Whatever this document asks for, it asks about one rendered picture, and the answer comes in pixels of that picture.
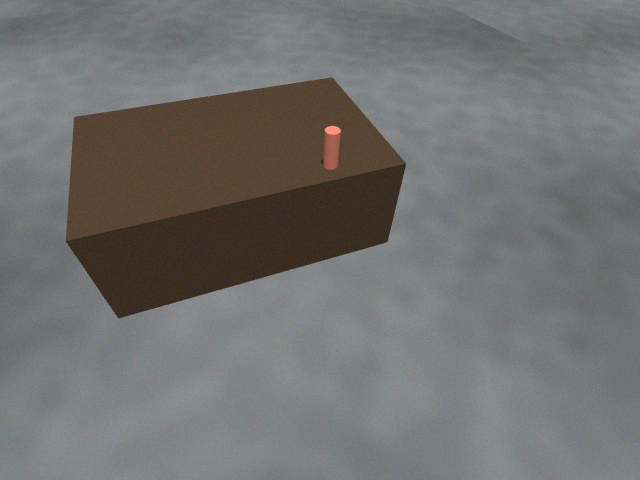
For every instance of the can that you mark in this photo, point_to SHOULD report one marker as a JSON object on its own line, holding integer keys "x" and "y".
{"x": 331, "y": 147}

